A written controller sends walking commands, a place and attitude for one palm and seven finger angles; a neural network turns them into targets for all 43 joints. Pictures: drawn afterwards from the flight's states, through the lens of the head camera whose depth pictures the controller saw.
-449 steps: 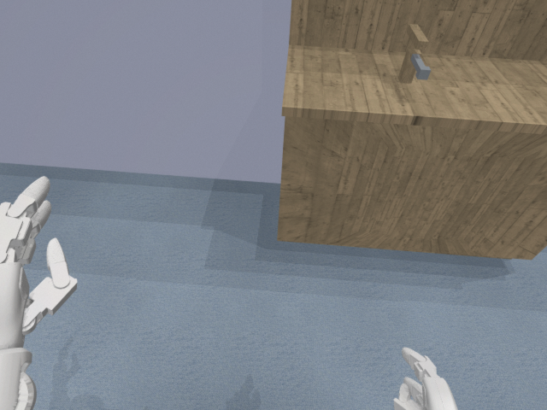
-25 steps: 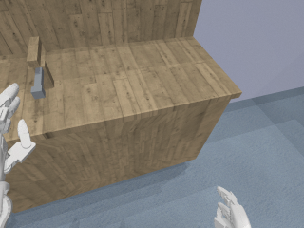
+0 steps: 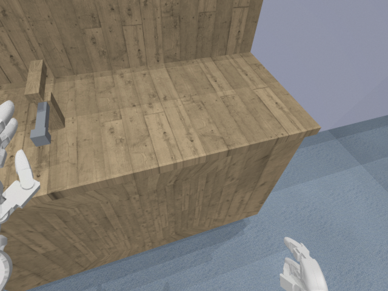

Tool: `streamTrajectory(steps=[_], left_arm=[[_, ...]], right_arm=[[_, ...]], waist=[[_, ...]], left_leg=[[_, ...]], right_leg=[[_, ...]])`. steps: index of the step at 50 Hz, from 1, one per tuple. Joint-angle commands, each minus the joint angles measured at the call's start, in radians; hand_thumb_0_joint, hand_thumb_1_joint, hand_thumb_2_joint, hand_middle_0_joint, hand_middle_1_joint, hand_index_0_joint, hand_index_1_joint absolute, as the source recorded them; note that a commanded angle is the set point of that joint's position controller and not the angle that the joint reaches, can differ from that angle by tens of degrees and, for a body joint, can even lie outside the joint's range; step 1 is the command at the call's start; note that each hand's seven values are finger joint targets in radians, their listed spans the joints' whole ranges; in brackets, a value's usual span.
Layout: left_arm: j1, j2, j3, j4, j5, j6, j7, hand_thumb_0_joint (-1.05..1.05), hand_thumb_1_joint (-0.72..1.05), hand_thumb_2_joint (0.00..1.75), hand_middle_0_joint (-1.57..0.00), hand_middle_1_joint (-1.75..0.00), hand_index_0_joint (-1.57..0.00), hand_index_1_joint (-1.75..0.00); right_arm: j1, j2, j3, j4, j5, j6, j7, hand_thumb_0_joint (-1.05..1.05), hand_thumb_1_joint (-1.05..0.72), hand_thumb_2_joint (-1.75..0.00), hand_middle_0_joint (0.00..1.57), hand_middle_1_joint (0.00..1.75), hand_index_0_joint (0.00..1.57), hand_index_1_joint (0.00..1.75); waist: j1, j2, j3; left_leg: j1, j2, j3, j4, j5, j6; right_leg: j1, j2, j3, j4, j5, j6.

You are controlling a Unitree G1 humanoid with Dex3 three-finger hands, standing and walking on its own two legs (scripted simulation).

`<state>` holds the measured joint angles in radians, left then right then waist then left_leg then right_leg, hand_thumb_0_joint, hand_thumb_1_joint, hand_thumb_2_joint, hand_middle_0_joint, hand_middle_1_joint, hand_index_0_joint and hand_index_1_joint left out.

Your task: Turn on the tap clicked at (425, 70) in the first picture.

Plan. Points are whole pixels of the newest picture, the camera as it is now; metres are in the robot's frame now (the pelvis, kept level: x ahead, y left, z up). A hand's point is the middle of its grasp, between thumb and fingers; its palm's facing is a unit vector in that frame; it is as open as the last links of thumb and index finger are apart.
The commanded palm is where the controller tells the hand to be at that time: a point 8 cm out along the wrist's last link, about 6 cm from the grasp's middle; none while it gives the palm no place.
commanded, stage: shuffle to correct the standing spot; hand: left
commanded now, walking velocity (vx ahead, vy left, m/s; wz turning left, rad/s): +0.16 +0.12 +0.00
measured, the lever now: (40, 137) +0.38 +0.36 +0.08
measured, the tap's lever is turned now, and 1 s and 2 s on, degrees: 0 0 0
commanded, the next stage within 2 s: come to a stop and stand still in 0.58 s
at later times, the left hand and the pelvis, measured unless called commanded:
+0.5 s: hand (12, 177) +0.23 +0.29 +0.17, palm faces +0.44 -0.83 -0.35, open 7.4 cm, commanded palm +0.17 +0.32 +0.19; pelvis +0.01 +0.04 -0.01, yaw +0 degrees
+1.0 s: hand out of the picture +0.27 +0.33 +0.18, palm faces +0.44 -0.84 -0.31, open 7.4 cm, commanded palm +0.21 +0.37 +0.19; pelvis +0.05 +0.08 +0.00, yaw +1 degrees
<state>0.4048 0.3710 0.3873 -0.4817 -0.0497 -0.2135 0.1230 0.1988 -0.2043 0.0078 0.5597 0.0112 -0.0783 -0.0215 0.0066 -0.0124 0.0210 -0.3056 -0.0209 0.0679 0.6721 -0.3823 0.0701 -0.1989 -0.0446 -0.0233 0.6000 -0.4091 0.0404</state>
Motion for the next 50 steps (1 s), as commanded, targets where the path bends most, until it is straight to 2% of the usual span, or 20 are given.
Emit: streamTrajectory(steps=[1, 4, 8, 10, 11, 13, 14, 17, 20, 22, 23, 25, 33, 34, 35, 36, 37, 41, 44, 50], left_arm=[[-0.048, 0.186, 0.117, -0.204, -0.008, -0.069, 0.019, 0.00, 0.90, 0.90, -0.20, -0.30, -0.20, -0.30], [-0.054, 0.187, 0.120, -0.226, -0.008, -0.076, 0.021, 0.00, 0.90, 0.90, -0.20, -0.30, -0.20, -0.30], [-0.046, 0.172, 0.112, -0.248, -0.008, -0.081, 0.013, 0.00, 0.90, 0.90, -0.20, -0.30, -0.20, -0.30], [-0.029, 0.171, 0.114, -0.216, 0.002, -0.081, 0.015, 0.00, 0.90, 0.90, -0.20, -0.30, -0.20, -0.30], [-0.001, 0.189, 0.138, -0.185, -0.001, -0.079, 0.019, 0.00, 0.90, 0.90, -0.20, -0.30, -0.20, -0.30], [-0.010, 0.194, 0.141, -0.152, -0.003, -0.085, 0.029, 0.00, 0.90, 0.90, -0.20, -0.30, -0.20, -0.30], [-0.032, 0.195, 0.136, -0.164, -0.001, -0.099, 0.036, 0.00, 0.90, 0.90, -0.20, -0.30, -0.20, -0.30], [-0.054, 0.174, 0.114, -0.227, 0.011, -0.103, 0.037, 0.00, 0.90, 0.90, -0.20, -0.30, -0.20, -0.30], [-0.133, 0.173, 0.096, -0.276, 0.011, -0.092, 0.027, 0.00, 0.90, 0.90, -0.20, -0.30, -0.20, -0.30], [-0.154, 0.175, 0.103, -0.316, 0.005, -0.098, 0.031, 0.00, 0.90, 0.90, -0.20, -0.30, -0.20, -0.30], [-0.131, 0.203, 0.125, -0.245, 0.006, -0.094, 0.028, 0.00, 0.90, 0.90, -0.20, -0.30, -0.20, -0.30], [-0.148, 0.196, 0.125, -0.272, 0.010, -0.100, 0.021, 0.00, 0.90, 0.90, -0.20, -0.30, -0.20, -0.30], [0.038, 0.158, 0.125, -0.175, 0.003, -0.061, 0.019, 0.00, 0.90, 0.90, -0.20, -0.30, -0.20, -0.30], [0.035, 0.161, 0.124, -0.137, 0.008, -0.049, 0.020, 0.00, 0.90, 0.90, -0.20, -0.30, -0.20, -0.30], [0.015, 0.173, 0.127, -0.107, 0.016, -0.039, 0.020, 0.00, 0.90, 0.90, -0.20, -0.30, -0.20, -0.30], [0.000, 0.184, 0.132, -0.105, 0.014, -0.032, 0.018, 0.00, 0.90, 0.90, -0.20, -0.30, -0.20, -0.30], [-0.119, 0.180, 0.106, -0.157, 0.007, -0.035, 0.022, 0.00, 0.90, 0.90, -0.20, -0.30, -0.20, -0.30], [-0.155, 0.162, 0.063, -0.167, 0.027, -0.046, 0.037, 0.00, 0.90, 0.90, -0.20, -0.30, -0.20, -0.30], [-0.134, 0.135, 0.040, -0.210, 0.027, -0.045, 0.047, 0.00, 0.90, 0.90, -0.20, -0.30, -0.20, -0.30], [-0.096, 0.175, 0.092, -0.276, 0.009, -0.054, 0.035, 0.00, 0.90, 0.90, -0.20, -0.30, -0.20, -0.30]], right_arm=[[-0.074, -0.122, -0.054, -0.157, 0.010, -0.040, -0.008, 0.00, -0.90, -0.90, 0.20, 0.30, 0.20, 0.30], [-0.067, -0.124, -0.057, -0.154, 0.012, -0.034, -0.007, 0.00, -0.90, -0.90, 0.20, 0.30, 0.20, 0.30], [-0.051, -0.125, -0.056, -0.161, 0.000, -0.047, 0.000, 0.00, -0.90, -0.90, 0.20, 0.30, 0.20, 0.30], [-0.057, -0.135, -0.059, -0.160, 0.000, -0.050, 0.002, 0.00, -0.90, -0.90, 0.20, 0.30, 0.20, 0.30], [-0.067, -0.131, -0.056, -0.161, 0.005, -0.046, -0.002, 0.00, -0.90, -0.90, 0.20, 0.30, 0.20, 0.30], [-0.075, -0.116, -0.065, -0.153, 0.009, -0.035, 0.001, 0.00, -0.90, -0.90, 0.20, 0.30, 0.20, 0.30], [-0.091, -0.120, -0.064, -0.148, 0.011, -0.033, 0.007, 0.00, -0.90, -0.90, 0.20, 0.30, 0.20, 0.30], [-0.093, -0.103, -0.053, -0.129, 0.008, -0.022, 0.018, 0.00, -0.90, -0.90, 0.20, 0.30, 0.20, 0.30], [-0.073, -0.104, -0.071, -0.111, 0.010, -0.037, -0.004, 0.00, -0.90, -0.90, 0.20, 0.30, 0.20, 0.30], [-0.055, -0.142, -0.089, -0.137, 0.004, -0.053, -0.016, 0.00, -0.90, -0.90, 0.20, 0.30, 0.20, 0.30], [-0.068, -0.124, -0.075, -0.132, -0.007, -0.067, -0.012, 0.00, -0.90, -0.90, 0.20, 0.30, 0.20, 0.30], [-0.084, -0.111, -0.078, -0.123, -0.003, -0.072, -0.006, 0.00, -0.90, -0.90, 0.20, 0.30, 0.20, 0.30], [-0.070, -0.113, -0.040, -0.124, -0.011, -0.076, -0.020, 0.00, -0.90, -0.90, 0.20, 0.30, 0.20, 0.30], [-0.079, -0.113, -0.041, -0.127, -0.012, -0.063, -0.028, 0.00, -0.90, -0.90, 0.20, 0.30, 0.20, 0.30], [-0.065, -0.103, -0.046, -0.130, -0.017, -0.047, -0.031, 0.00, -0.90, -0.90, 0.20, 0.30, 0.20, 0.30], [-0.067, -0.104, -0.048, -0.131, -0.023, -0.038, -0.026, 0.00, -0.90, -0.90, 0.20, 0.30, 0.20, 0.30], [-0.083, -0.112, -0.044, -0.127, -0.024, -0.044, -0.019, 0.00, -0.90, -0.90, 0.20, 0.30, 0.20, 0.30], [-0.091, -0.102, -0.022, -0.084, -0.011, -0.064, -0.024, 0.00, -0.90, -0.90, 0.20, 0.30, 0.20, 0.30], [-0.089, -0.082, -0.025, -0.087, -0.021, -0.079, -0.038, 0.00, -0.90, -0.90, 0.20, 0.30, 0.20, 0.30], [-0.090, -0.108, -0.048, -0.120, -0.016, -0.084, -0.038, 0.00, -0.90, -0.90, 0.20, 0.30, 0.20, 0.30]], waist=[[-0.003, 0.027, -0.166], [-0.012, 0.064, -0.178], [-0.016, 0.193, -0.130], [-0.003, 0.141, -0.115], [0.012, 0.066, -0.132], [0.030, -0.251, -0.140], [0.046, -0.220, -0.093], [0.026, -0.094, -0.038], [-0.035, 0.044, -0.079], [-0.041, 0.372, -0.133], [-0.034, 0.306, -0.118], [-0.026, 0.170, -0.085], [0.011, 0.151, -0.112], [0.017, 0.094, -0.106], [0.018, -0.081, -0.082], [0.015, -0.241, -0.046], [0.010, -0.233, -0.022], [0.008, -0.092, -0.048], [0.015, -0.073, -0.102], [0.006, 0.308, -0.096]], left_leg=[[0.074, 0.070, -0.060, -0.032, 0.458, -0.022], [0.116, 0.080, -0.093, -0.061, 0.511, -0.014], [0.234, 0.193, -0.252, -0.180, 0.620, 0.032], [0.108, 0.166, -0.179, -0.135, 0.548, 0.003], [-0.003, 0.126, -0.108, -0.043, 0.500, -0.015], [-0.337, -0.004, 0.019, 0.349, 0.161, -0.056], [-0.468, 0.018, -0.040, 0.454, -0.153, -0.055], [-0.330, 0.122, -0.114, 0.230, -0.129, -0.030], [0.208, -0.006, 0.044, -0.097, 0.214, -0.060], [0.291, 0.293, -0.497, -0.341, 0.154, 0.131], [0.190, 0.338, -0.621, -0.433, 0.022, 0.165], [0.114, 0.317, -0.513, -0.397, -0.019, 0.195], [-0.201, 0.207, -0.206, -0.396, -0.260, 0.057], [-0.286, 0.171, -0.165, -0.296, -0.295, 0.024], [-0.360, 0.083, -0.085, -0.045, -0.268, -0.019], [-0.391, 0.012, -0.021, 0.246, -0.150, -0.053], [-0.393, 0.036, -0.062, 0.399, -0.101, -0.074], [-0.216, 0.084, -0.047, 0.202, -0.006, -0.078], [0.048, 0.001, 0.062, -0.121, 0.181, -0.077], [0.106, 0.250, -0.327, -0.375, 0.418, 0.029]], right_leg=[[0.055, -0.061, 0.054, -0.007, 0.510, -0.100], [0.017, -0.042, 0.021, 0.069, 0.503, -0.086], [-0.157, 0.037, -0.070, 0.097, 0.046, -0.053], [-0.007, 0.022, -0.077, -0.051, 0.126, -0.075], [0.135, -0.020, -0.028, -0.098, 0.316, -0.098], [0.367, -0.278, 0.328, -0.160, 0.668, -0.242], [0.396, -0.360, 0.390, -0.172, 0.730, -0.288], [0.205, -0.320, 0.222, -0.136, 0.524, -0.224], [-0.132, -0.113, -0.032, 0.041, 0.281, -0.103], [-0.331, 0.069, -0.057, 0.525, -0.187, -0.024], [-0.344, 0.057, 0.020, 0.665, -0.192, -0.039], [-0.368, -0.009, 0.053, 0.666, -0.120, -0.046], [0.136, 0.040, -0.119, -0.029, 0.007, -0.061], [0.226, 0.017, -0.069, -0.113, -0.019, -0.079], [0.214, -0.098, 0.144, -0.277, -0.182, -0.139], [0.121, -0.311, 0.518, -0.444, -0.300, -0.240], [0.050, -0.383, 0.573, -0.469, -0.303, -0.274], [0.027, -0.249, 0.193, -0.292, 0.245, -0.209], [0.016, -0.141, 0.030, -0.204, 0.344, -0.136], [-0.078, 0.039, -0.019, 0.098, -0.036, -0.029]])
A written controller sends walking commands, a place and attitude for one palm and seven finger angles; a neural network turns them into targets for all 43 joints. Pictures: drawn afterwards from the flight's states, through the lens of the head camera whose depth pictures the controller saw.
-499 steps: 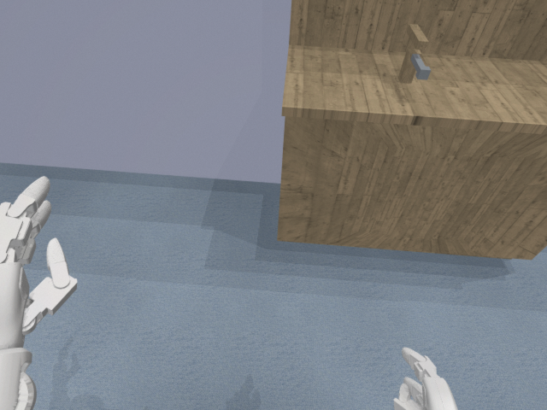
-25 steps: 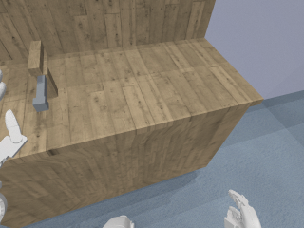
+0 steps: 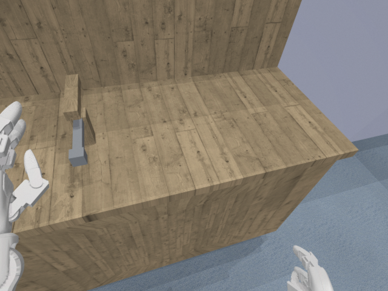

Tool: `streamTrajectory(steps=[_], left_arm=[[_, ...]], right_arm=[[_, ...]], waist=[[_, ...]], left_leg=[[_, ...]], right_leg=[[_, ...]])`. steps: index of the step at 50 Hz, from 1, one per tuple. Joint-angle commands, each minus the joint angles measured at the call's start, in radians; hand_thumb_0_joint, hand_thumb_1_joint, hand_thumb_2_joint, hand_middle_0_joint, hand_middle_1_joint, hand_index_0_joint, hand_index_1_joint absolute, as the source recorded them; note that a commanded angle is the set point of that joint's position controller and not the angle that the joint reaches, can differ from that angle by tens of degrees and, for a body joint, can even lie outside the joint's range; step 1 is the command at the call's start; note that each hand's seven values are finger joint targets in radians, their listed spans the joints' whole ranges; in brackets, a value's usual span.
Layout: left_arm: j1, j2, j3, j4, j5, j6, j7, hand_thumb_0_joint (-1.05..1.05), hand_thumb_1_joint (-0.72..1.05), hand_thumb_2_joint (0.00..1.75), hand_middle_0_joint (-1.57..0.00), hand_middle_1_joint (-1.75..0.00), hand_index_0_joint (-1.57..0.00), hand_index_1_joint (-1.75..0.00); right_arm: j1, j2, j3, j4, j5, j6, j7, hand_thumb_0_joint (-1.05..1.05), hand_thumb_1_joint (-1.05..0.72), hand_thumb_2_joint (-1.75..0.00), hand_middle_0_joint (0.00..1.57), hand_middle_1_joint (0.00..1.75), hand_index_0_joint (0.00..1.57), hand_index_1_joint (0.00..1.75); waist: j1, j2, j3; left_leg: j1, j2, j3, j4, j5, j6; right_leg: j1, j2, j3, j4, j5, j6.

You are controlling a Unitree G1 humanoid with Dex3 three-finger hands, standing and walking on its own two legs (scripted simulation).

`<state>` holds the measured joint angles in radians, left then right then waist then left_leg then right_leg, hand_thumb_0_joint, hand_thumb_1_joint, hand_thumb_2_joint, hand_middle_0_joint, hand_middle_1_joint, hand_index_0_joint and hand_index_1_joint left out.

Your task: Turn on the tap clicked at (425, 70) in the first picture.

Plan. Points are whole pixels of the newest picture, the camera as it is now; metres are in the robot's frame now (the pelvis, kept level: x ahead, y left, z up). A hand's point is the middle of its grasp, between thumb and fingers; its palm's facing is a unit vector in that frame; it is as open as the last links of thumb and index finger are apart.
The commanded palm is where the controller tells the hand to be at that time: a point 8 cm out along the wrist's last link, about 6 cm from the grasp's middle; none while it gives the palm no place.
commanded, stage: come to a stop and stand still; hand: left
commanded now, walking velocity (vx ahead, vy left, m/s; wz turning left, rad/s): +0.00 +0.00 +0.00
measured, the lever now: (78, 157) +0.34 +0.27 +0.08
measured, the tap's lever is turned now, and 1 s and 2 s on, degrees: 0 0 0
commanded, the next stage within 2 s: look again from close up in 1.16 s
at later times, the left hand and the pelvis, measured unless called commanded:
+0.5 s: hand (4, 156) +0.24 +0.30 +0.20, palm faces +0.52 -0.78 -0.34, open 7.4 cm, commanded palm +0.15 +0.29 +0.19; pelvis -0.01 +0.01 +0.01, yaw +1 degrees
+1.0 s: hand (17, 175) +0.23 +0.29 +0.17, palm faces +0.40 -0.85 -0.35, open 7.4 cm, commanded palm +0.16 +0.32 +0.19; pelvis +0.01 +0.04 +0.01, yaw +1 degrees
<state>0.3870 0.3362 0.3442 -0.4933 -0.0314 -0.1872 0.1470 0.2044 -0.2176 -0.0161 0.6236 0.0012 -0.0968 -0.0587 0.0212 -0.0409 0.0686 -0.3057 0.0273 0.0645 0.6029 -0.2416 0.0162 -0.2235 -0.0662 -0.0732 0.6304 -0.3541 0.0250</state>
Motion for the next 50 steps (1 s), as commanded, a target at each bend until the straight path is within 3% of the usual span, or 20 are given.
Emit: streamTrajectory(steps=[1, 4, 6, 7, 8, 12, 18, 19, 20, 21, 22, 23, 24, 26, 29, 31, 34, 36, 42, 50], left_arm=[[-0.064, 0.233, 0.155, -0.293, -0.006, -0.089, 0.012, 0.00, 0.90, 0.90, -0.20, -0.30, -0.20, -0.30], [0.025, 0.190, 0.134, -0.267, -0.008, -0.091, 0.011, 0.00, 0.90, 0.90, -0.20, -0.30, -0.20, -0.30], [0.088, 0.189, 0.141, -0.203, -0.016, -0.074, 0.007, 0.00, 0.90, 0.90, -0.20, -0.30, -0.20, -0.30], [0.081, 0.165, 0.125, -0.184, -0.021, -0.065, 0.004, 0.00, 0.90, 0.90, -0.20, -0.30, -0.20, -0.30], [0.072, 0.159, 0.115, -0.166, -0.024, -0.057, 0.001, 0.00, 0.90, 0.90, -0.20, -0.30, -0.20, -0.30], [-0.024, 0.163, 0.091, -0.131, -0.023, -0.033, 0.000, 0.00, 0.90, 0.90, -0.20, -0.30, -0.20, -0.30], [-0.108, 0.162, 0.058, -0.179, -0.015, -0.024, 0.004, 0.00, 0.90, 0.90, -0.20, -0.30, -0.20, -0.30], [-1.081, 0.952, 0.636, -0.358, 0.147, -0.118, 0.002, 0.00, 0.90, 0.90, -0.20, -0.30, -0.20, -0.30], [-0.539, 0.327, 0.212, 0.180, 0.050, -0.080, -0.045, 0.00, 0.90, 0.90, -0.20, -0.30, -0.20, -0.30], [-0.345, 0.155, 0.089, 0.119, 0.007, -0.060, -0.053, 0.00, 0.90, 0.90, -0.20, -0.30, -0.20, -0.30], [-0.316, 0.160, 0.063, 0.034, 0.004, -0.076, -0.056, 0.00, 0.90, 0.90, -0.20, -0.30, -0.20, -0.30], [-0.227, 0.143, 0.048, -0.030, -0.008, -0.082, -0.059, 0.00, 0.90, 0.90, -0.20, -0.30, -0.20, -0.30], [-0.176, 0.133, 0.025, -0.104, -0.005, -0.088, -0.059, 0.00, 0.90, 0.90, -0.20, -0.30, -0.20, -0.30], [-0.014, 0.166, 0.076, -0.134, -0.012, -0.086, -0.048, 0.00, 0.90, 0.90, -0.20, -0.30, -0.20, -0.30], [0.015, 0.239, 0.167, -0.154, -0.018, -0.092, -0.042, 0.00, 0.90, 0.90, -0.20, -0.30, -0.20, -0.30], [-0.023, 0.295, 0.235, -0.188, -0.020, -0.102, -0.035, 0.00, 0.90, 0.90, -0.20, -0.30, -0.20, -0.30], [-0.066, 0.254, 0.206, -0.165, -0.015, -0.115, -0.038, 0.00, 0.90, 0.90, -0.20, -0.30, -0.20, -0.30], [-0.107, 0.249, 0.185, -0.214, -0.007, -0.121, -0.037, 0.00, 0.90, 0.90, -0.20, -0.30, -0.20, -0.30], [-0.072, 0.165, 0.092, -0.185, 0.010, -0.106, -0.033, 0.00, 0.90, 0.90, -0.20, -0.30, -0.20, -0.30], [-0.064, 0.200, 0.131, -0.203, 0.004, -0.100, -0.032, 0.00, 0.90, 0.90, -0.20, -0.30, -0.20, -0.30]], right_arm=[[-0.107, -0.087, -0.021, -0.182, -0.010, -0.076, 0.002, 0.00, -0.90, -0.90, 0.20, 0.30, 0.20, 0.30], [-0.070, -0.101, -0.021, -0.182, -0.003, -0.083, 0.014, 0.00, -0.90, -0.90, 0.20, 0.30, 0.20, 0.30], [-0.095, -0.096, -0.009, -0.185, 0.002, -0.077, 0.017, 0.00, -0.90, -0.90, 0.20, 0.30, 0.20, 0.30], [-0.074, -0.100, -0.016, -0.184, 0.007, -0.069, 0.017, 0.00, -0.90, -0.90, 0.20, 0.30, 0.20, 0.30], [-0.078, -0.102, -0.014, -0.184, 0.008, -0.062, 0.015, 0.00, -0.90, -0.90, 0.20, 0.30, 0.20, 0.30], [-0.098, -0.099, -0.001, -0.175, 0.006, -0.046, -0.004, 0.00, -0.90, -0.90, 0.20, 0.30, 0.20, 0.30], [-0.124, -0.095, 0.005, -0.183, 0.004, -0.048, -0.012, 0.00, -0.90, -0.90, 0.20, 0.30, 0.20, 0.30], [-0.022, -0.133, -0.025, -0.185, -0.039, -0.076, 0.001, 0.00, -0.90, -0.90, 0.20, 0.30, 0.20, 0.30], [-0.079, -0.008, 0.021, -0.101, -0.003, -0.075, 0.008, 0.00, -0.90, -0.90, 0.20, 0.30, 0.20, 0.30], [-0.094, -0.089, -0.039, -0.182, 0.028, -0.085, 0.023, 0.00, -0.90, -0.90, 0.20, 0.30, 0.20, 0.30], [-0.063, -0.104, -0.042, -0.194, 0.024, -0.091, 0.032, 0.00, -0.90, -0.90, 0.20, 0.30, 0.20, 0.30], [-0.071, -0.100, -0.040, -0.207, 0.027, -0.093, 0.047, 0.00, -0.90, -0.90, 0.20, 0.30, 0.20, 0.30], [-0.091, -0.102, -0.036, -0.219, 0.025, -0.093, 0.059, 0.00, -0.90, -0.90, 0.20, 0.30, 0.20, 0.30], [-0.115, -0.094, -0.026, -0.226, 0.029, -0.090, 0.065, 0.00, -0.90, -0.90, 0.20, 0.30, 0.20, 0.30], [-0.115, -0.104, -0.024, -0.239, 0.017, -0.083, 0.045, 0.00, -0.90, -0.90, 0.20, 0.30, 0.20, 0.30], [-0.126, -0.108, -0.020, -0.237, 0.018, -0.078, 0.028, 0.00, -0.90, -0.90, 0.20, 0.30, 0.20, 0.30], [-0.100, -0.107, -0.021, -0.231, 0.014, -0.087, 0.013, 0.00, -0.90, -0.90, 0.20, 0.30, 0.20, 0.30], [-0.110, -0.106, -0.014, -0.228, 0.017, -0.100, 0.013, 0.00, -0.90, -0.90, 0.20, 0.30, 0.20, 0.30], [-0.085, -0.113, -0.018, -0.193, 0.010, -0.122, 0.025, 0.00, -0.90, -0.90, 0.20, 0.30, 0.20, 0.30], [-0.093, -0.103, -0.017, -0.199, 0.012, -0.096, 0.027, 0.00, -0.90, -0.90, 0.20, 0.30, 0.20, 0.30]], waist=[[-0.002, 0.319, -0.157], [-0.008, 0.219, -0.225], [-0.006, 0.151, -0.236], [-0.012, 0.075, -0.228], [-0.013, 0.062, -0.206], [-0.013, 0.093, -0.187], [-0.006, 0.103, -0.162], [0.026, -0.096, 0.074], [-0.003, -0.094, -0.133], [0.028, 0.169, -0.190], [0.020, 0.241, -0.256], [0.020, 0.241, -0.245], [0.026, 0.216, -0.234], [0.034, 0.105, -0.208], [0.019, -0.020, -0.142], [0.012, 0.037, -0.125], [0.007, 0.127, -0.138], [0.006, 0.170, -0.163], [0.004, 0.104, -0.185], [0.003, 0.155, -0.184]], left_leg=[[0.147, 0.198, -0.310, -0.288, 0.298, 0.085], [0.154, 0.152, -0.185, -0.183, 0.384, 0.042], [0.071, 0.089, -0.115, -0.174, 0.255, -0.002], [0.061, 0.068, -0.105, -0.163, 0.222, -0.012], [0.078, 0.057, -0.091, -0.162, 0.213, -0.018], [0.114, 0.066, -0.099, -0.215, 0.202, -0.010], [0.100, 0.050, -0.108, -0.261, 0.057, -0.004], [-0.078, 0.078, -0.080, -0.078, 0.120, 0.024], [0.135, -0.016, -0.090, -0.109, 0.180, 0.017], [0.254, 0.015, -0.047, -0.162, 0.245, 0.007], [0.235, 0.040, -0.048, -0.150, 0.246, 0.016], [0.216, 0.052, -0.077, -0.168, 0.237, 0.022], [0.175, 0.054, -0.082, -0.183, 0.194, 0.023], [0.123, 0.057, -0.093, -0.208, 0.066, 0.022], [0.065, 0.038, -0.095, -0.218, -0.085, 0.007], [0.075, 0.047, -0.108, -0.250, -0.106, 0.008], [0.041, 0.072, -0.136, -0.291, -0.177, 0.030], [0.081, 0.072, -0.132, -0.280, -0.121, 0.033], [0.130, 0.064, -0.127, -0.236, 0.010, 0.030], [0.133, 0.070, -0.138, -0.243, 0.132, 0.015]], right_leg=[[-0.065, 0.056, 0.047, 0.049, -0.095, -0.022], [0.057, 0.056, 0.046, -0.186, 0.110, -0.030], [0.156, 0.037, 0.070, -0.235, 0.294, -0.032], [0.151, 0.029, 0.092, -0.232, 0.325, -0.041], [0.113, 0.024, 0.107, -0.246, 0.335, -0.042], [0.079, 0.040, 0.077, -0.258, 0.300, -0.024], [0.087, 0.039, 0.086, -0.305, 0.231, -0.028], [-0.121, -0.055, 0.191, -0.430, 0.326, -0.010], [-0.115, -0.079, 0.206, -0.327, 0.312, -0.099], [-0.045, -0.034, 0.177, -0.240, 0.369, -0.103], [0.004, -0.018, 0.163, -0.221, 0.329, -0.070], [0.033, -0.005, 0.151, -0.213, 0.289, -0.048], [0.050, 0.003, 0.138, -0.219, 0.249, -0.041], [0.063, 0.012, 0.105, -0.244, 0.186, -0.044], [0.006, 0.010, 0.116, -0.309, 0.063, -0.048], [-0.020, 0.023, 0.100, -0.299, 0.031, -0.046], [0.040, 0.035, 0.082, -0.260, 0.071, -0.041], [0.052, 0.037, 0.072, -0.245, 0.124, -0.041], [0.057, 0.033, 0.068, -0.271, 0.206, -0.038], [0.068, 0.037, 0.053, -0.245, 0.232, -0.040]])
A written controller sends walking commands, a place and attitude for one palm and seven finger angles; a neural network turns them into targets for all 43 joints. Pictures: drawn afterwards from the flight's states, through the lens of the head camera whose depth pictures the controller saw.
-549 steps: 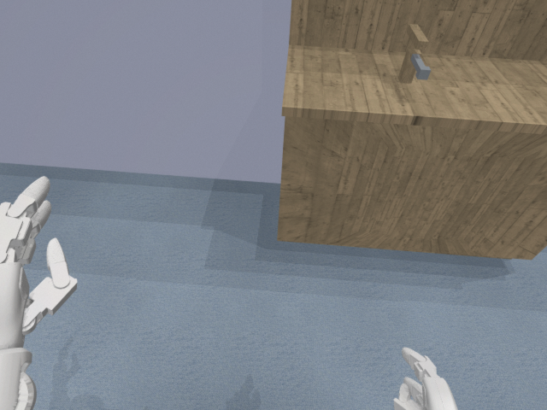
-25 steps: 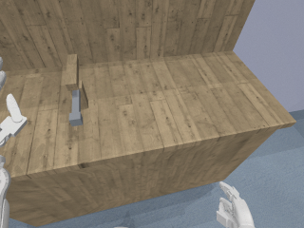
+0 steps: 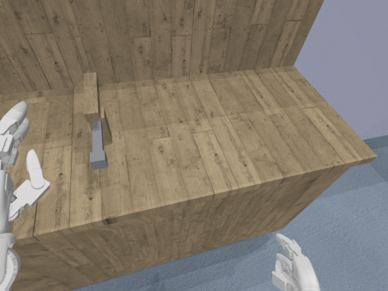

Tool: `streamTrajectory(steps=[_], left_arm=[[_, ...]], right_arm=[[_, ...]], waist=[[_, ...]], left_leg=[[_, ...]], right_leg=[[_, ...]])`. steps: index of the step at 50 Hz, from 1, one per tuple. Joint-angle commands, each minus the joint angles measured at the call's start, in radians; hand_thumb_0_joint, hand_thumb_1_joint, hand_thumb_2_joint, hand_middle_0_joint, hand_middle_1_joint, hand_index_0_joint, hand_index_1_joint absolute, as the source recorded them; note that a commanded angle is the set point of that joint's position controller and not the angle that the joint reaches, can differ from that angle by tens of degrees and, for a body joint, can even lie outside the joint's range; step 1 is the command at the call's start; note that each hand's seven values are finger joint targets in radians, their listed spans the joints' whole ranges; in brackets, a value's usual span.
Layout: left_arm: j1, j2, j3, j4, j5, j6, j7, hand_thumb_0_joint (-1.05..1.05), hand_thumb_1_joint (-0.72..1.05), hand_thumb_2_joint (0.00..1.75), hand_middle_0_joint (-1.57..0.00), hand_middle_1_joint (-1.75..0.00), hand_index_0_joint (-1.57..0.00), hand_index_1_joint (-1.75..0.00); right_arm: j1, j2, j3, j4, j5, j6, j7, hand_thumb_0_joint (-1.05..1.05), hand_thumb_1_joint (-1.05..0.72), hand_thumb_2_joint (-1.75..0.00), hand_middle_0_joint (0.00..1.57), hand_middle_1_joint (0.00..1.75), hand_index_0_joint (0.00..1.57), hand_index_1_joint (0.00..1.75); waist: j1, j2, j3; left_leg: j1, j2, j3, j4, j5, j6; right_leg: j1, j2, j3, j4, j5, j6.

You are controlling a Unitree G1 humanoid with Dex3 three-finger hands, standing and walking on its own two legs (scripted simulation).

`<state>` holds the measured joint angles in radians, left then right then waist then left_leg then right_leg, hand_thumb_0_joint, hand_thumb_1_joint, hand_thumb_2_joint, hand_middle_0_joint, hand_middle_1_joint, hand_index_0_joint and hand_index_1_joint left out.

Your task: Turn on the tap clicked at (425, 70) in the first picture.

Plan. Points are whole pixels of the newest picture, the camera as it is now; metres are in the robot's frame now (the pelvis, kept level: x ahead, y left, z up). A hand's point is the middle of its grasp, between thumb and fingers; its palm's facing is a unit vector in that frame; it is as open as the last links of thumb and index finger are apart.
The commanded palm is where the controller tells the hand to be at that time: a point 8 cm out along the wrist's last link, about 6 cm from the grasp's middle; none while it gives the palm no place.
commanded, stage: come to a stop and stand still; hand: left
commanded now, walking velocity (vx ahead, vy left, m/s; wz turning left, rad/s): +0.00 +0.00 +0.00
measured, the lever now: (99, 160) +0.33 +0.23 +0.07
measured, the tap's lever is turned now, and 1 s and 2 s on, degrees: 0 0 0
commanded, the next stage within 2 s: look again from close up in 0.16 s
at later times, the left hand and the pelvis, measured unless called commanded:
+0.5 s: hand (41, 189) +0.22 +0.25 +0.16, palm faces +0.38 -0.85 -0.36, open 7.4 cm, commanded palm +0.16 +0.28 +0.18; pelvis +0.00 +0.00 +0.00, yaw +1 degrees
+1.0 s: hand (71, 185) +0.23 +0.21 +0.16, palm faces +0.35 -0.85 -0.39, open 7.4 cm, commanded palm +0.16 +0.24 +0.18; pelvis +0.00 -0.04 +0.00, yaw +0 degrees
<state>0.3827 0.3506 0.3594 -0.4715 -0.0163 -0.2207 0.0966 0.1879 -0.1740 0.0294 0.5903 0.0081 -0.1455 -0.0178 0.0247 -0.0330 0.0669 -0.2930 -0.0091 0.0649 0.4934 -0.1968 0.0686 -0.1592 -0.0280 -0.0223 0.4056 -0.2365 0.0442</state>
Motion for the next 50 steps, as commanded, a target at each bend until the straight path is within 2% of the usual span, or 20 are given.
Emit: streamTrajectory(steps=[1, 2, 6, 7, 16, 17, 21, 22, 23, 26, 27, 31, 32, 36, 37, 41, 42, 46, 47, 50], left_arm=[[-0.044, 0.214, 0.149, -0.232, -0.011, -0.064, 0.023, 0.00, 0.90, 0.90, -0.20, -0.30, -0.20, -0.30], [-0.026, 0.179, 0.121, -0.206, -0.019, -0.062, 0.017, 0.00, 0.90, 0.90, -0.20, -0.30, -0.20, -0.30], [-0.023, 0.193, 0.130, -0.211, -0.022, -0.054, 0.017, 0.00, 0.90, 0.90, -0.20, -0.30, -0.20, -0.30], [-0.022, 0.161, 0.097, -0.198, -0.023, -0.053, 0.011, 0.00, 0.90, 0.90, -0.20, -0.30, -0.20, -0.30], [-0.060, 0.196, 0.109, -0.225, -0.017, -0.039, 0.025, 0.00, 0.90, 0.90, -0.20, -0.30, -0.20, -0.30], [-0.050, 0.163, 0.080, -0.201, -0.021, -0.041, 0.021, 0.00, 0.90, 0.90, -0.20, -0.30, -0.20, -0.30], [-0.053, 0.206, 0.116, -0.240, -0.017, -0.046, 0.029, 0.00, 0.90, 0.90, -0.20, -0.30, -0.20, -0.30], [-0.046, 0.167, 0.082, -0.227, -0.021, -0.049, 0.023, 0.00, 0.90, 0.90, -0.20, -0.30, -0.20, -0.30], [-0.047, 0.184, 0.094, -0.239, -0.022, -0.050, 0.024, 0.00, 0.90, 0.90, -0.20, -0.30, -0.20, -0.30], [-0.016, 0.198, 0.116, -0.218, -0.020, -0.048, 0.027, 0.00, 0.90, 0.90, -0.20, -0.30, -0.20, -0.30], [-0.004, 0.169, 0.093, -0.186, -0.024, -0.048, 0.022, 0.00, 0.90, 0.90, -0.20, -0.30, -0.20, -0.30], [-0.012, 0.196, 0.115, -0.189, -0.021, -0.042, 0.026, 0.00, 0.90, 0.90, -0.20, -0.30, -0.20, -0.30], [-0.019, 0.156, 0.076, -0.169, -0.026, -0.043, 0.017, 0.00, 0.90, 0.90, -0.20, -0.30, -0.20, -0.30], [-0.066, 0.204, 0.111, -0.235, -0.024, -0.043, 0.020, 0.00, 0.90, 0.90, -0.20, -0.30, -0.20, -0.30], [-0.065, 0.169, 0.078, -0.215, -0.027, -0.042, 0.015, 0.00, 0.90, 0.90, -0.20, -0.30, -0.20, -0.30], [-0.048, 0.203, 0.114, -0.222, -0.028, -0.031, 0.017, 0.00, 0.90, 0.90, -0.20, -0.30, -0.20, -0.30], [-0.042, 0.165, 0.080, -0.203, -0.033, -0.029, 0.011, 0.00, 0.90, 0.90, -0.20, -0.30, -0.20, -0.30], [-0.022, 0.205, 0.121, -0.224, -0.037, -0.017, 0.013, 0.00, 0.90, 0.90, -0.20, -0.30, -0.20, -0.30], [-0.008, 0.177, 0.096, -0.204, -0.044, -0.014, 0.007, 0.00, 0.90, 0.90, -0.20, -0.30, -0.20, -0.30], [-0.020, 0.192, 0.110, -0.222, -0.052, -0.007, 0.000, 0.00, 0.90, 0.90, -0.20, -0.30, -0.20, -0.30]], right_arm=[[-0.092, -0.143, -0.058, -0.165, 0.009, -0.045, -0.016, 0.00, -0.90, -0.90, 0.20, 0.30, 0.20, 0.30], [-0.081, -0.144, -0.057, -0.165, 0.004, -0.038, -0.016, 0.00, -0.90, -0.90, 0.20, 0.30, 0.20, 0.30], [-0.093, -0.144, -0.057, -0.171, 0.011, -0.032, -0.019, 0.00, -0.90, -0.90, 0.20, 0.30, 0.20, 0.30], [-0.082, -0.149, -0.058, -0.167, 0.006, -0.026, -0.018, 0.00, -0.90, -0.90, 0.20, 0.30, 0.20, 0.30], [-0.104, -0.150, -0.060, -0.175, 0.014, -0.017, -0.029, 0.00, -0.90, -0.90, 0.20, 0.30, 0.20, 0.30], [-0.094, -0.152, -0.058, -0.171, 0.007, -0.012, -0.030, 0.00, -0.90, -0.90, 0.20, 0.30, 0.20, 0.30], [-0.104, -0.152, -0.062, -0.175, 0.015, -0.017, -0.032, 0.00, -0.90, -0.90, 0.20, 0.30, 0.20, 0.30], [-0.094, -0.153, -0.060, -0.172, 0.008, -0.014, -0.031, 0.00, -0.90, -0.90, 0.20, 0.30, 0.20, 0.30], [-0.093, -0.151, -0.065, -0.179, 0.011, -0.017, -0.032, 0.00, -0.90, -0.90, 0.20, 0.30, 0.20, 0.30], [-0.097, -0.152, -0.062, -0.175, 0.016, -0.017, -0.032, 0.00, -0.90, -0.90, 0.20, 0.30, 0.20, 0.30], [-0.087, -0.154, -0.061, -0.169, 0.008, -0.013, -0.032, 0.00, -0.90, -0.90, 0.20, 0.30, 0.20, 0.30], [-0.097, -0.152, -0.063, -0.171, 0.017, -0.015, -0.033, 0.00, -0.90, -0.90, 0.20, 0.30, 0.20, 0.30], [-0.082, -0.153, -0.061, -0.163, 0.010, -0.012, -0.033, 0.00, -0.90, -0.90, 0.20, 0.30, 0.20, 0.30], [-0.098, -0.146, -0.063, -0.170, 0.018, -0.020, -0.034, 0.00, -0.90, -0.90, 0.20, 0.30, 0.20, 0.30], [-0.084, -0.149, -0.062, -0.168, 0.009, -0.017, -0.033, 0.00, -0.90, -0.90, 0.20, 0.30, 0.20, 0.30], [-0.087, -0.141, -0.068, -0.179, 0.017, -0.018, -0.023, 0.00, -0.90, -0.90, 0.20, 0.30, 0.20, 0.30], [-0.077, -0.144, -0.067, -0.177, 0.011, -0.012, -0.020, 0.00, -0.90, -0.90, 0.20, 0.30, 0.20, 0.30], [-0.081, -0.139, -0.072, -0.187, 0.019, -0.007, -0.014, 0.00, -0.90, -0.90, 0.20, 0.30, 0.20, 0.30], [-0.072, -0.142, -0.072, -0.183, 0.012, 0.001, -0.014, 0.00, -0.90, -0.90, 0.20, 0.30, 0.20, 0.30], [-0.062, -0.144, -0.086, -0.192, 0.014, 0.007, -0.017, 0.00, -0.90, -0.90, 0.20, 0.30, 0.20, 0.30]], waist=[[0.003, 0.131, -0.194], [0.001, 0.113, -0.190], [0.000, 0.100, -0.187], [-0.002, 0.097, -0.189], [-0.001, 0.099, -0.179], [-0.002, 0.096, -0.177], [-0.001, 0.129, -0.174], [-0.002, 0.130, -0.174], [-0.004, 0.136, -0.174], [-0.001, 0.117, -0.164], [-0.001, 0.107, -0.159], [-0.003, 0.096, -0.151], [-0.007, 0.088, -0.148], [-0.005, 0.155, -0.157], [-0.007, 0.161, -0.147], [-0.004, 0.143, -0.160], [-0.008, 0.137, -0.157], [-0.008, 0.125, -0.173], [-0.009, 0.116, -0.177], [-0.012, 0.096, -0.180]], left_leg=[[0.136, 0.105, -0.134, -0.127, 0.119, -0.039], [0.123, 0.104, -0.135, -0.122, 0.116, -0.035], [0.135, 0.095, -0.120, -0.113, 0.128, -0.043], [0.131, 0.094, -0.120, -0.114, 0.121, -0.039], [0.130, 0.090, -0.129, -0.130, 0.069, -0.042], [0.120, 0.087, -0.125, -0.129, 0.049, -0.036], [0.117, 0.092, -0.143, -0.149, 0.027, -0.042], [0.106, 0.092, -0.144, -0.157, 0.006, -0.037], [0.107, 0.097, -0.145, -0.156, -0.010, -0.036], [0.096, 0.095, -0.152, -0.164, -0.020, -0.041], [0.082, 0.094, -0.149, -0.166, -0.033, -0.036], [0.093, 0.091, -0.142, -0.157, -0.033, -0.037], [0.091, 0.094, -0.150, -0.174, -0.052, -0.040], [0.121, 0.131, -0.192, -0.230, -0.069, -0.055], [0.106, 0.139, -0.199, -0.247, -0.087, -0.053], [0.127, 0.153, -0.189, -0.224, -0.081, -0.053], [0.114, 0.153, -0.185, -0.224, -0.098, -0.046], [0.139, 0.143, -0.154, -0.161, 0.014, -0.048], [0.139, 0.141, -0.138, -0.141, 0.031, -0.041], [0.141, 0.139, -0.119, -0.083, 0.096, -0.041]], right_leg=[[0.003, 0.000, -0.004, -0.022, 0.128, -0.057], [0.009, -0.001, -0.003, -0.035, 0.134, -0.056], [0.009, -0.011, 0.006, -0.050, 0.165, -0.058], [0.010, -0.009, 0.004, -0.054, 0.166, -0.057], [0.018, -0.021, 0.015, -0.069, 0.149, -0.059], [0.018, -0.022, 0.014, -0.079, 0.144, -0.059], [0.022, -0.018, 0.011, -0.065, 0.118, -0.061], [0.024, -0.014, 0.008, -0.069, 0.109, -0.060], [0.028, -0.021, 0.016, -0.071, 0.103, -0.061], [0.026, -0.017, 0.011, -0.073, 0.092, -0.060], [0.026, -0.014, 0.009, -0.082, 0.091, -0.058], [0.015, -0.022, 0.018, -0.091, 0.091, -0.059], [0.007, -0.011, 0.010, -0.092, 0.071, -0.057], [0.002, 0.014, 0.001, -0.053, 0.038, -0.051], [0.000, 0.023, -0.005, -0.048, 0.028, -0.049], [-0.003, 0.018, -0.002, -0.062, 0.026, -0.050], [-0.004, 0.022, -0.005, -0.068, 0.027, -0.049], [-0.005, 0.011, 0.000, -0.084, 0.078, -0.054], [-0.012, 0.011, 0.002, -0.091, 0.096, -0.052], [-0.019, -0.007, 0.023, -0.081, 0.151, -0.059]])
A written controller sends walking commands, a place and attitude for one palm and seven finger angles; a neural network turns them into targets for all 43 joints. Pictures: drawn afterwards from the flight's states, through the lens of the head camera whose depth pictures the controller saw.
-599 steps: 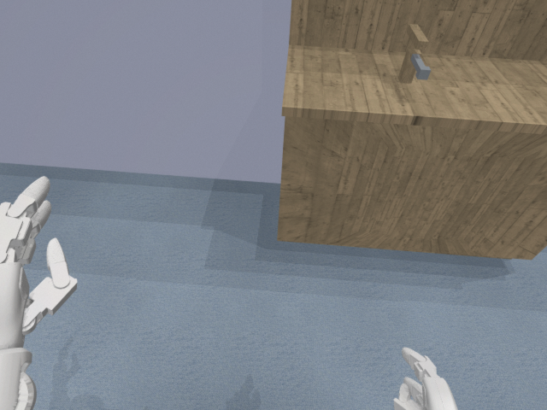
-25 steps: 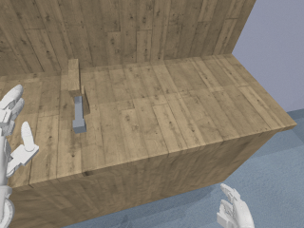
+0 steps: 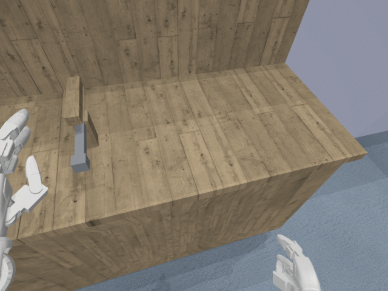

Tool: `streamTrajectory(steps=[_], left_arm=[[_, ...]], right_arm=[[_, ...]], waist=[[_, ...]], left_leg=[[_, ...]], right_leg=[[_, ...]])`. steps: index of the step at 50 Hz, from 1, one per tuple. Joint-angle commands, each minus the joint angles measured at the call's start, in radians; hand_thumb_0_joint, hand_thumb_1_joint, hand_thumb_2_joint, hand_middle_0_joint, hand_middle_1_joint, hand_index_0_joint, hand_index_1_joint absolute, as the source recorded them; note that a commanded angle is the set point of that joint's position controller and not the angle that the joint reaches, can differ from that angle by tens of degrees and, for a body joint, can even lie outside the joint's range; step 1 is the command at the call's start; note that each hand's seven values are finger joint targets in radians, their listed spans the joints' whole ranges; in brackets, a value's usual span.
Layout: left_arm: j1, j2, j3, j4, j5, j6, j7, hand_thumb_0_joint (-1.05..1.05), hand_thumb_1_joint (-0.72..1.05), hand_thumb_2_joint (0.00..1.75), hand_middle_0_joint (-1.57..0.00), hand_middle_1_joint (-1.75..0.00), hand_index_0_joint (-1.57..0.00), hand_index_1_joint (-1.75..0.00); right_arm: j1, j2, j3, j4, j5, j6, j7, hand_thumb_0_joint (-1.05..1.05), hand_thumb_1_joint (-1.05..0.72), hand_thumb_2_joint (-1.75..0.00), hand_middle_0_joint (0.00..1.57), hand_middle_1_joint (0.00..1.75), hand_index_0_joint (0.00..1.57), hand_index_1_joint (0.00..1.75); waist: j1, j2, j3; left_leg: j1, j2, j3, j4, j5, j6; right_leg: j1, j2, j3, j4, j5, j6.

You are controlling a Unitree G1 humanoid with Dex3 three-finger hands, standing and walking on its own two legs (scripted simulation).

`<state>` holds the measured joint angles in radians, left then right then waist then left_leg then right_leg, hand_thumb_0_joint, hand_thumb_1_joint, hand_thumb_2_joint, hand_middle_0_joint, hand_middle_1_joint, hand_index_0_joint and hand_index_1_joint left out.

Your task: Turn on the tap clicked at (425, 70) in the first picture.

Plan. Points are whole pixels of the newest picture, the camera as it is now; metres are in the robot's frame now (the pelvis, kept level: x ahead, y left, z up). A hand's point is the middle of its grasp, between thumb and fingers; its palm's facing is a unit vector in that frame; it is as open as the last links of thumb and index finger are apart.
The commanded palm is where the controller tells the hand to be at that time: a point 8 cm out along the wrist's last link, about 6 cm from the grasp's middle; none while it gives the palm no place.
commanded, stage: shuffle to correct the standing spot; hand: left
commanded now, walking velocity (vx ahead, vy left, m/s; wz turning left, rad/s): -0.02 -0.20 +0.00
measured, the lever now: (80, 163) +0.33 +0.26 +0.06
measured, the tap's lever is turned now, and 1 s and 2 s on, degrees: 0 0 0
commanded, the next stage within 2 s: none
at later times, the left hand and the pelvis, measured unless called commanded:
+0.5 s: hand (79, 193) +0.22 +0.20 +0.15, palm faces +0.31 -0.86 -0.40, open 7.4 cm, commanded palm +0.16 +0.24 +0.17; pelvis +0.00 -0.04 -0.01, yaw +0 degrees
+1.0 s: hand (72, 192) +0.22 +0.21 +0.16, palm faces +0.32 -0.85 -0.41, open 7.4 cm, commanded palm +0.16 +0.24 +0.17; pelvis +0.00 -0.04 -0.01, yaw +0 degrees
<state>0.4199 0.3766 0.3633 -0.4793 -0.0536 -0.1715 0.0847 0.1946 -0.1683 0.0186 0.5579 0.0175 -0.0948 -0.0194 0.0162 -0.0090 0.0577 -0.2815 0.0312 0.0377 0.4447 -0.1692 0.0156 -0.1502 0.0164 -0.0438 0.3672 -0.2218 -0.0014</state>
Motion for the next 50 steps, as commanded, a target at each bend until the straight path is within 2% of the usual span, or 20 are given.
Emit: streamTrajectory(steps=[1, 2, 6, 7, 9, 13, 16, 17, 21, 22, 24, 26, 28, 30, 31, 32, 36, 37, 40, 50], left_arm=[[-0.044, 0.187, 0.126, -0.222, -0.016, -0.048, 0.014, 0.00, 0.90, 0.90, -0.20, -0.30, -0.20, -0.30], [-0.041, 0.156, 0.099, -0.205, -0.022, -0.046, 0.007, 0.00, 0.90, 0.90, -0.20, -0.30, -0.20, -0.30], [-0.035, 0.206, 0.144, -0.250, -0.030, -0.038, 0.008, 0.00, 0.90, 0.90, -0.20, -0.30, -0.20, -0.30], [-0.031, 0.171, 0.112, -0.240, -0.033, -0.038, 0.002, 0.00, 0.90, 0.90, -0.20, -0.30, -0.20, -0.30], [-0.036, 0.185, 0.124, -0.264, -0.037, -0.041, 0.000, 0.00, 0.90, 0.90, -0.20, -0.30, -0.20, -0.30], [-0.018, 0.200, 0.139, -0.272, -0.042, -0.034, 0.000, 0.00, 0.90, 0.90, -0.20, -0.30, -0.20, -0.30], [0.014, 0.212, 0.158, -0.258, -0.046, -0.027, 0.003, 0.00, 0.90, 0.90, -0.20, -0.30, -0.20, -0.30], [0.009, 0.181, 0.127, -0.243, -0.049, -0.029, -0.002, 0.00, 0.90, 0.90, -0.20, -0.30, -0.20, -0.30], [0.015, 0.218, 0.162, -0.256, -0.052, -0.027, 0.006, 0.00, 0.90, 0.90, -0.20, -0.30, -0.20, -0.30], [0.007, 0.191, 0.136, -0.251, -0.054, -0.030, 0.004, 0.00, 0.90, 0.90, -0.20, -0.30, -0.20, -0.30], [-0.018, 0.202, 0.144, -0.272, -0.053, -0.035, 0.004, 0.00, 0.90, 0.90, -0.20, -0.30, -0.20, -0.30], [-0.016, 0.220, 0.154, -0.302, -0.049, -0.034, 0.010, 0.00, 0.90, 0.90, -0.20, -0.30, -0.20, -0.30], [-0.019, 0.207, 0.142, -0.302, -0.044, -0.037, 0.006, 0.00, 0.90, 0.90, -0.20, -0.30, -0.20, -0.30], [-0.018, 0.212, 0.149, -0.297, -0.039, -0.040, 0.003, 0.00, 0.90, 0.90, -0.20, -0.30, -0.20, -0.30], [0.012, 0.222, 0.162, -0.289, -0.040, -0.034, 0.006, 0.00, 0.90, 0.90, -0.20, -0.30, -0.20, -0.30], [0.012, 0.189, 0.131, -0.278, -0.041, -0.036, 0.001, 0.00, 0.90, 0.90, -0.20, -0.30, -0.20, -0.30], [0.037, 0.217, 0.163, -0.273, -0.047, -0.026, 0.004, 0.00, 0.90, 0.90, -0.20, -0.30, -0.20, -0.30], [0.035, 0.191, 0.139, -0.264, -0.049, -0.027, 0.000, 0.00, 0.90, 0.90, -0.20, -0.30, -0.20, -0.30], [-0.001, 0.209, 0.151, -0.279, -0.051, -0.026, 0.002, 0.00, 0.90, 0.90, -0.20, -0.30, -0.20, -0.30], [-0.007, 0.209, 0.148, -0.298, -0.042, -0.031, 0.008, 0.00, 0.90, 0.90, -0.20, -0.30, -0.20, -0.30]], right_arm=[[-0.087, -0.145, -0.069, -0.161, 0.011, -0.044, -0.017, 0.00, -0.90, -0.90, 0.20, 0.30, 0.20, 0.30], [-0.075, -0.150, -0.068, -0.154, 0.004, -0.037, -0.017, 0.00, -0.90, -0.90, 0.20, 0.30, 0.20, 0.30], [-0.089, -0.146, -0.075, -0.165, 0.010, -0.031, -0.024, 0.00, -0.90, -0.90, 0.20, 0.30, 0.20, 0.30], [-0.075, -0.150, -0.075, -0.159, 0.004, -0.027, -0.023, 0.00, -0.90, -0.90, 0.20, 0.30, 0.20, 0.30], [-0.070, -0.155, -0.083, -0.165, 0.002, -0.026, -0.025, 0.00, -0.90, -0.90, 0.20, 0.30, 0.20, 0.30], [-0.072, -0.158, -0.091, -0.171, 0.006, -0.023, -0.029, 0.00, -0.90, -0.90, 0.20, 0.30, 0.20, 0.30], [-0.079, -0.151, -0.085, -0.169, 0.011, -0.020, -0.031, 0.00, -0.90, -0.90, 0.20, 0.30, 0.20, 0.30], [-0.068, -0.154, -0.082, -0.162, 0.004, -0.017, -0.029, 0.00, -0.90, -0.90, 0.20, 0.30, 0.20, 0.30], [-0.079, -0.150, -0.085, -0.164, 0.009, -0.020, -0.033, 0.00, -0.90, -0.90, 0.20, 0.30, 0.20, 0.30], [-0.064, -0.152, -0.081, -0.157, 0.002, -0.018, -0.031, 0.00, -0.90, -0.90, 0.20, 0.30, 0.20, 0.30], [-0.064, -0.155, -0.086, -0.161, 0.002, -0.024, -0.031, 0.00, -0.90, -0.90, 0.20, 0.30, 0.20, 0.30], [-0.080, -0.155, -0.082, -0.163, 0.005, -0.028, -0.034, 0.00, -0.90, -0.90, 0.20, 0.30, 0.20, 0.30], [-0.066, -0.159, -0.086, -0.169, 0.001, -0.028, -0.033, 0.00, -0.90, -0.90, 0.20, 0.30, 0.20, 0.30], [-0.057, -0.160, -0.086, -0.169, 0.000, -0.028, -0.029, 0.00, -0.90, -0.90, 0.20, 0.30, 0.20, 0.30], [-0.066, -0.155, -0.080, -0.168, 0.005, -0.030, -0.028, 0.00, -0.90, -0.90, 0.20, 0.30, 0.20, 0.30], [-0.047, -0.159, -0.079, -0.160, 0.001, -0.027, -0.026, 0.00, -0.90, -0.90, 0.20, 0.30, 0.20, 0.30], [-0.048, -0.155, -0.085, -0.164, 0.008, -0.028, -0.024, 0.00, -0.90, -0.90, 0.20, 0.30, 0.20, 0.30], [-0.037, -0.157, -0.082, -0.157, 0.002, -0.025, -0.022, 0.00, -0.90, -0.90, 0.20, 0.30, 0.20, 0.30], [-0.041, -0.155, -0.088, -0.164, 0.004, -0.025, -0.023, 0.00, -0.90, -0.90, 0.20, 0.30, 0.20, 0.30], [-0.050, -0.156, -0.085, -0.170, 0.005, -0.023, -0.020, 0.00, -0.90, -0.90, 0.20, 0.30, 0.20, 0.30]], waist=[[-0.001, 0.052, -0.171], [-0.004, 0.054, -0.179], [-0.001, 0.056, -0.186], [-0.004, 0.045, -0.191], [-0.003, 0.072, -0.203], [-0.005, 0.054, -0.187], [-0.008, 0.027, -0.172], [-0.013, 0.017, -0.160], [-0.013, 0.010, -0.138], [-0.016, -0.007, -0.138], [-0.015, 0.013, -0.134], [-0.013, 0.079, -0.134], [-0.011, 0.100, -0.142], [-0.007, 0.110, -0.148], [-0.008, 0.111, -0.145], [-0.012, 0.086, -0.162], [-0.014, 0.054, -0.173], [-0.018, 0.038, -0.177], [-0.019, 0.023, -0.158], [-0.013, 0.120, -0.157]], left_leg=[[0.141, 0.095, -0.084, -0.019, 0.107, 0.011], [0.139, 0.092, -0.071, -0.005, 0.113, 0.014], [0.140, 0.091, -0.059, 0.047, 0.162, 0.014], [0.143, 0.087, -0.050, 0.063, 0.171, 0.017], [0.144, 0.092, -0.050, 0.080, 0.200, 0.017], [0.135, 0.093, -0.049, 0.102, 0.209, 0.016], [0.121, 0.082, -0.044, 0.123, 0.154, 0.014], [0.108, 0.075, -0.037, 0.129, 0.119, 0.017], [0.094, 0.064, -0.036, 0.146, -0.001, 0.013], [0.082, 0.064, -0.035, 0.143, -0.006, 0.017], [0.088, 0.072, -0.048, 0.124, -0.021, 0.018], [0.107, 0.095, -0.074, 0.079, 0.020, 0.025], [0.080, 0.133, -0.112, 0.043, 0.052, 0.040], [0.052, 0.144, -0.119, 0.042, 0.048, 0.040], [0.072, 0.138, -0.113, 0.047, 0.080, 0.038], [0.069, 0.132, -0.109, 0.058, 0.080, 0.039], [0.089, 0.108, -0.080, 0.105, 0.083, 0.024], [0.086, 0.105, -0.075, 0.114, 0.083, 0.027], [0.067, 0.099, -0.077, 0.124, 0.017, 0.018], [0.063, 0.148, -0.130, 0.056, 0.085, 0.035]], right_leg=[[-0.037, -0.052, 0.042, -0.042, 0.157, -0.014], [-0.041, -0.050, 0.040, -0.041, 0.167, -0.013], [-0.048, -0.067, 0.058, -0.021, 0.216, -0.020], [-0.055, -0.064, 0.053, -0.018, 0.230, -0.018], [-0.052, -0.072, 0.060, -0.001, 0.255, -0.020], [-0.067, -0.075, 0.064, 0.014, 0.271, -0.018], [-0.087, -0.088, 0.082, 0.007, 0.259, -0.024], [-0.102, -0.087, 0.079, -0.001, 0.239, -0.024], [-0.140, -0.113, 0.123, -0.013, 0.177, -0.037], [-0.133, -0.109, 0.108, -0.009, 0.166, -0.036], [-0.144, -0.108, 0.114, 0.001, 0.143, -0.039], [-0.141, -0.090, 0.094, 0.026, 0.129, -0.036], [-0.102, -0.057, 0.056, 0.053, 0.118, -0.005], [-0.067, -0.052, 0.053, 0.041, 0.108, -0.002], [-0.072, -0.052, 0.054, 0.034, 0.129, -0.005], [-0.058, -0.048, 0.043, 0.034, 0.138, -0.008], [-0.073, -0.081, 0.072, 0.024, 0.183, -0.037], [-0.076, -0.078, 0.062, 0.026, 0.186, -0.036], [-0.095, -0.097, 0.090, 0.027, 0.153, -0.050], [-0.049, -0.058, 0.048, 0.033, 0.139, -0.019]])
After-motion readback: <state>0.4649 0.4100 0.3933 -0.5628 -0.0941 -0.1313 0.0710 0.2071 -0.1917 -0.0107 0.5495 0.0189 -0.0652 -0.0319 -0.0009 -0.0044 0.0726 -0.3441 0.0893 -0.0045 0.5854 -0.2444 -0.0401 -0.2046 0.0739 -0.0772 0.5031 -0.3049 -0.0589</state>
